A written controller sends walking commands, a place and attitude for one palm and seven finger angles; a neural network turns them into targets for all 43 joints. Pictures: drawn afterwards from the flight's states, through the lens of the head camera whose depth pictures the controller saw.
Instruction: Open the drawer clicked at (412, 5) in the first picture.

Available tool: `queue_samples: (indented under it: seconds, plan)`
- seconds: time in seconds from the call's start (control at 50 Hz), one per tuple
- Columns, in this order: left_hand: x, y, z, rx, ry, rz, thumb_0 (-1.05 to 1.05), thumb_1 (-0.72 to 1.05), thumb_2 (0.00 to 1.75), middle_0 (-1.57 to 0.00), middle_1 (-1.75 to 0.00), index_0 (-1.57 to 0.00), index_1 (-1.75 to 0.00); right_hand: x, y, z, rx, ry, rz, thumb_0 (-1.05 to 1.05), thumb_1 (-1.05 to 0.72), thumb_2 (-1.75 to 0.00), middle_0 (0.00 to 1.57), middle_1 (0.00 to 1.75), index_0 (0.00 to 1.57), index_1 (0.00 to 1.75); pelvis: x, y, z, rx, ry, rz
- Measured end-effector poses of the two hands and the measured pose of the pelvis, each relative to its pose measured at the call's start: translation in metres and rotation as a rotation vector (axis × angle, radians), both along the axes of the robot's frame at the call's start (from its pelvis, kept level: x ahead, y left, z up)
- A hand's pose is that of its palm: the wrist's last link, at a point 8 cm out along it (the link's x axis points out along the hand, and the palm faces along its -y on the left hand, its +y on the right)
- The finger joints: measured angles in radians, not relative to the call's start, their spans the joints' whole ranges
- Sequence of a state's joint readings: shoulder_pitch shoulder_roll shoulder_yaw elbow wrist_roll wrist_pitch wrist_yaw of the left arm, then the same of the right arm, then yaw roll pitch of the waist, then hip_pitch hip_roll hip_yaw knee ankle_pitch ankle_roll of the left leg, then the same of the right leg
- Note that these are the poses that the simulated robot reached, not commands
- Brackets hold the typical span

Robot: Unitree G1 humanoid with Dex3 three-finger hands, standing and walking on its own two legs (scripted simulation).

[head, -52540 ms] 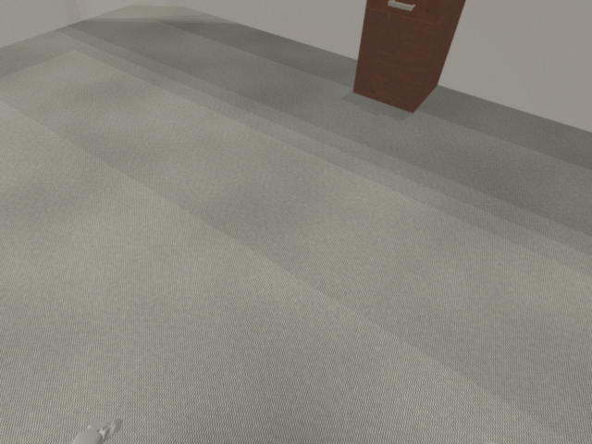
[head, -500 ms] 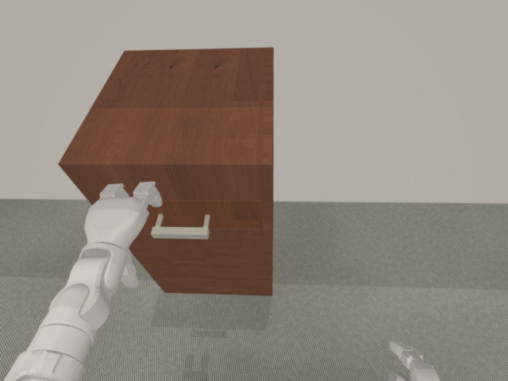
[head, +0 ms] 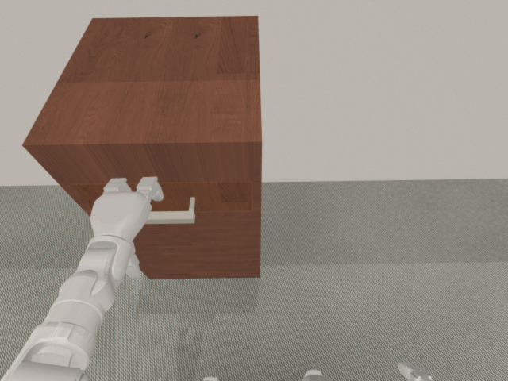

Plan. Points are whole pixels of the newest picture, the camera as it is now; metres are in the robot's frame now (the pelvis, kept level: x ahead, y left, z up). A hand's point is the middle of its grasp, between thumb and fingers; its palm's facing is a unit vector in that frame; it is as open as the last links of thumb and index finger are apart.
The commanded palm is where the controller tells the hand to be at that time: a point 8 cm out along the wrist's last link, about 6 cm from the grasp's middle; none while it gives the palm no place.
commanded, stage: move the hooked fingers above the handle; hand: left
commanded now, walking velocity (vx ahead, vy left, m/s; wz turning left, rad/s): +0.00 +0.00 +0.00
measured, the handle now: (165, 209) +0.47 +0.22 -0.14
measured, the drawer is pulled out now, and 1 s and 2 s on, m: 0.00 0.00 0.00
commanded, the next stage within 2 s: none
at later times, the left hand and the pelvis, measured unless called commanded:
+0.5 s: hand (155, 221) +0.41 +0.22 -0.09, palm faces -0.05 -0.05 -1.00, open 13.8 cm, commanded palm +0.40 +0.22 -0.03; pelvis -0.02 +0.01 -0.05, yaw +0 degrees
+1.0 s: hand (160, 223) +0.41 +0.21 -0.08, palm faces -0.05 -0.05 -1.00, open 13.8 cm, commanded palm +0.39 +0.21 -0.03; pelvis -0.02 +0.00 -0.04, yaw +0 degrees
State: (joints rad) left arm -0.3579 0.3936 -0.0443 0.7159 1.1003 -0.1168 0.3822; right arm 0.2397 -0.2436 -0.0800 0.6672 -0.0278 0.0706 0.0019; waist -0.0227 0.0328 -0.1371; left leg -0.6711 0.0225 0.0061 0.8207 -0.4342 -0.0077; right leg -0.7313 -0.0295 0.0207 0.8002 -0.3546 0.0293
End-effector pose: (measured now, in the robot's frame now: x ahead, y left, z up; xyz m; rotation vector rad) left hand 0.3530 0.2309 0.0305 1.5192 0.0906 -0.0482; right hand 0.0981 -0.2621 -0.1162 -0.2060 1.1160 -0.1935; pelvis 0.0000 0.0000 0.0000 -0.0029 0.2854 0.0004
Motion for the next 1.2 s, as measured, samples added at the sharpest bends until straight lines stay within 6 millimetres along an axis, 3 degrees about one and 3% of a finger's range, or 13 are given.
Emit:
queue_samples:
  seconds: [0.12,0.34,0.6,0.78,1.0,1.2]
  plan:
    - [0.015,-0.007,-0.010,-0.006,-0.042,-0.038,0.00,-0.48,0.30,-0.32,-1.20,-0.32,-1.20,-0.015,0.002,-0.011,-0.002,0.030,-0.018,0.01,-0.91,-0.90,0.20,0.30,0.20,0.30,-0.005,0.002,-0.011,-0.002,0.043,-0.006]
    - [0.023,0.008,-0.048,0.043,0.008,0.024,0.00,-0.48,0.30,-0.32,-1.20,-0.32,-1.20,-0.052,0.003,-0.036,-0.004,0.144,-0.034,0.00,-0.91,-0.90,0.20,0.30,0.20,0.30,-0.015,0.005,-0.030,-0.004,0.113,-0.006]
    - [0.054,-0.012,-0.068,0.016,-0.081,-0.010,0.00,-0.48,0.30,-0.32,-1.20,-0.32,-1.20,-0.077,-0.001,-0.056,-0.030,0.216,-0.061,0.00,-0.91,-0.90,0.20,0.30,0.20,0.30,-0.020,0.008,-0.053,-0.015,0.180,-0.007]
    - [0.039,-0.003,-0.062,0.052,-0.010,0.069,0.00,-0.48,0.30,-0.32,-1.20,-0.32,-1.20,-0.073,0.009,-0.053,0.016,0.210,-0.074,0.00,-0.91,-0.90,0.20,0.30,0.20,0.30,-0.017,0.008,-0.041,-0.008,0.148,-0.018]
    - [0.037,-0.022,-0.058,0.001,-0.038,-0.046,0.00,-0.49,0.30,-0.32,-1.20,-0.32,-1.20,-0.047,-0.002,-0.042,-0.032,0.129,-0.030,0.00,-0.91,-0.90,0.20,0.30,0.20,0.30,-0.016,0.003,-0.041,-0.012,0.138,0.002]
    - [0.037,-0.004,-0.063,0.058,-0.052,0.065,0.00,-0.48,0.30,-0.32,-1.20,-0.32,-1.20,-0.046,-0.006,-0.053,-0.015,0.146,-0.031,0.00,-0.91,-0.90,0.20,0.30,0.20,0.30,-0.019,0.001,-0.046,-0.007,0.156,-0.005]
